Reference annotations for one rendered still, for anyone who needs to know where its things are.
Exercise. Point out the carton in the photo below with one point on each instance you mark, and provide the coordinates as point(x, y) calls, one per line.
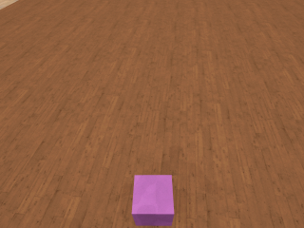
point(153, 202)

